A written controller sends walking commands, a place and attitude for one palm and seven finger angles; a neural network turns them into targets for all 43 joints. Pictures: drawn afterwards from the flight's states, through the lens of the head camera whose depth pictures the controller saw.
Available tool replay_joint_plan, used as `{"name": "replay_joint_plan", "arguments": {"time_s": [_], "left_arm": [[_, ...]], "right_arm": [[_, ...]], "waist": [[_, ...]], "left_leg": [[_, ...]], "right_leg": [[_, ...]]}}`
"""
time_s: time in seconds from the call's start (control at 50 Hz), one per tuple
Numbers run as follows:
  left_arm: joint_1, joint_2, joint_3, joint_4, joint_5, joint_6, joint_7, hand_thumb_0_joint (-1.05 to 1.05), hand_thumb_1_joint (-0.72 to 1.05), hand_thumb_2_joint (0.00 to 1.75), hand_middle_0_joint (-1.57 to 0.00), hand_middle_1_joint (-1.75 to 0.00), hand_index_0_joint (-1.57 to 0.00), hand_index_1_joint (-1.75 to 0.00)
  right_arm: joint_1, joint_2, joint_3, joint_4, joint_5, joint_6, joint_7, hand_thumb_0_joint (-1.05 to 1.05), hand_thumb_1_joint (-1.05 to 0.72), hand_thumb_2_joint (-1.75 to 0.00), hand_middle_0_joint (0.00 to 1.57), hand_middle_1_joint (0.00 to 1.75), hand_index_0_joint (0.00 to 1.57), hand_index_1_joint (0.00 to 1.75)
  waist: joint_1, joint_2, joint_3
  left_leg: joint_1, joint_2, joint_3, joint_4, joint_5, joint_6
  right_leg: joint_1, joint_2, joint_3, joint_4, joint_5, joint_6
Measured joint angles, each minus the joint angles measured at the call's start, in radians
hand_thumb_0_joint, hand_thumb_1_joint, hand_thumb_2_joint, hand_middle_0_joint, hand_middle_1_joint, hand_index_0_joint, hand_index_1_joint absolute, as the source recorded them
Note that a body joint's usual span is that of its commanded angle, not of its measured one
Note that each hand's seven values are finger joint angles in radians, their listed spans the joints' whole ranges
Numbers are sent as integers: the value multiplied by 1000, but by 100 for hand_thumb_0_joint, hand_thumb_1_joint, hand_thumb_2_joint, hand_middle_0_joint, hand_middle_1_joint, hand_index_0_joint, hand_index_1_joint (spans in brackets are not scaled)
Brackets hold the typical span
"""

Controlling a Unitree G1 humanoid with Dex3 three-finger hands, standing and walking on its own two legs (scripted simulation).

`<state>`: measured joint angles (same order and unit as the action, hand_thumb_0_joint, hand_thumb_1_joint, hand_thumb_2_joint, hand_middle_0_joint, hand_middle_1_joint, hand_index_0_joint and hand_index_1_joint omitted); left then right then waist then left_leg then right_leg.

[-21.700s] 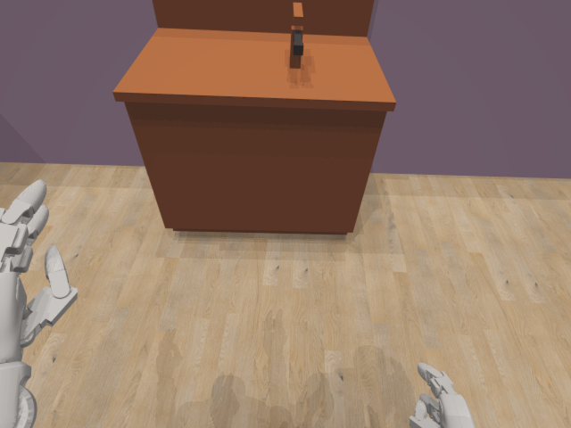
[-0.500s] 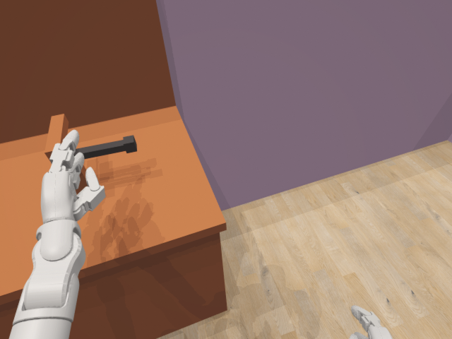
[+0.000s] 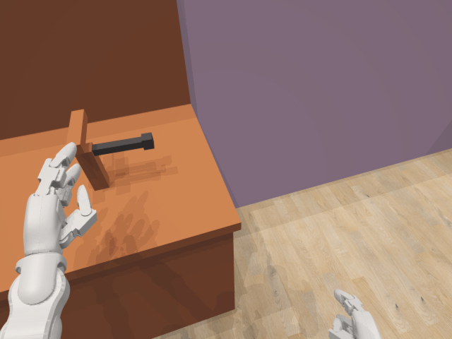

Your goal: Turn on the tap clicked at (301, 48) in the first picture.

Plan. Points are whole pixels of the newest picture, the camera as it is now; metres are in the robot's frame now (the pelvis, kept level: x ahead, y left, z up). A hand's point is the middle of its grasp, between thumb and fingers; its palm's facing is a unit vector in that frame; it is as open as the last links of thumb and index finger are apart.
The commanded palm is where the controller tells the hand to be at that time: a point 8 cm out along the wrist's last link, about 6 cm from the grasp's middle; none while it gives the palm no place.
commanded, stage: draw the hand back beside the body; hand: left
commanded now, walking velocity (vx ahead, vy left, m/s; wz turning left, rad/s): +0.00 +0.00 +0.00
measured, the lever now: (147, 141) +0.51 +0.25 +0.07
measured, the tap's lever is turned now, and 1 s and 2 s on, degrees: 86 86 86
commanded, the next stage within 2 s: step back with the hand held close in 0.56 s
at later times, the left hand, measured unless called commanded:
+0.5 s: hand (68, 241) +0.20 +0.24 +0.15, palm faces +0.43 -0.84 -0.34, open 7.4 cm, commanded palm +0.16 +0.28 +0.17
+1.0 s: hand (73, 252) +0.19 +0.23 +0.14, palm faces +0.32 -0.84 -0.43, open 7.4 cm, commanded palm +0.14 +0.28 +0.17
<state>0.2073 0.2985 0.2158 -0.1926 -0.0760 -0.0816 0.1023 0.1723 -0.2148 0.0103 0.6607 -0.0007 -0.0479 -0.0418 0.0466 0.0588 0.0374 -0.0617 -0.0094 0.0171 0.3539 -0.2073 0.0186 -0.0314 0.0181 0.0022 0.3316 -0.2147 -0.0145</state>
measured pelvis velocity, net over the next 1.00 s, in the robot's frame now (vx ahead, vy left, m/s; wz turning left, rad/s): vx -0.02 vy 0.00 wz -0.01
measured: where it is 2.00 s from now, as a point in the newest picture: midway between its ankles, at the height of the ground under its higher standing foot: outside the picture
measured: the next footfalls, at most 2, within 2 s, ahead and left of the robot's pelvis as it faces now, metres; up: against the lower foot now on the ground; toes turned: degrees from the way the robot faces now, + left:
right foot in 1.98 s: -0.22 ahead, -0.08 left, +0.00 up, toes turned +0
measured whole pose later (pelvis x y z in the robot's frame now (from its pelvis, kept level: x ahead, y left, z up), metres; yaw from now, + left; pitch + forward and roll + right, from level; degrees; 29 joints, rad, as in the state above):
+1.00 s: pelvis -0.02 +0.00 -0.01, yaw +0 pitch +0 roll +0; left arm 0.48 0.34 0.29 -0.42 -0.05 -0.12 0.10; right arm 0.16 -0.24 -0.02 0.58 0.00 0.00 -0.08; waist 0.01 0.06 0.01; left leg -0.24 -0.01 0.03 0.46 -0.21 0.02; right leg -0.22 0.02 0.01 0.44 -0.22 -0.01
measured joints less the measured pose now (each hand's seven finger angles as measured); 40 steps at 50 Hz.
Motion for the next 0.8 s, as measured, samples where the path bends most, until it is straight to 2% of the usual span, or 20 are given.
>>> {"name": "replay_joint_plan", "arguments": {"time_s": [0.34,0.48,0.7,0.74,0.8], "left_arm": [[232,19,49,-193,7,-8,6,2,89,89,-21,-30,-21,-30],[213,9,45,-186,10,-6,16,2,89,90,-21,-30,-21,-30],[211,14,45,-183,5,-11,8,2,89,89,-21,-30,-21,-30],[194,27,65,-180,7,-22,1,2,88,89,-21,-30,-21,-30],[192,38,103,-174,15,-49,0,2,88,89,-21,-30,-21,-30]], "right_arm": [[9,-9,-18,-6,-6,-33,0,1,-90,-90,20,30,20,30],[2,-11,-15,1,-6,-44,-11,1,-90,-90,20,30,20,30],[1,-1,-10,-4,-6,-47,-9,1,-90,-90,20,30,20,30],[3,-6,-7,-19,-2,-37,-14,1,-90,-90,20,30,20,30],[-9,-11,-5,-32,-1,-10,-15,1,-90,-90,20,30,20,30]], "waist": [[8,-2,-16],[19,3,-11],[8,6,-16],[8,12,-15],[-5,16,-25]], "left_leg": [[-20,0,-9,36,-24,0],[-27,-1,-20,49,-26,-2],[-29,6,-20,53,-25,-9],[-49,12,-22,70,-30,-10],[-97,20,-20,95,-33,-10]], "right_leg": [[-11,0,-10,23,-21,1],[-16,-1,-20,39,-28,-2],[-20,6,-21,46,-29,-9],[-31,13,-23,45,-25,-10],[-74,20,-21,53,-15,-8]]}}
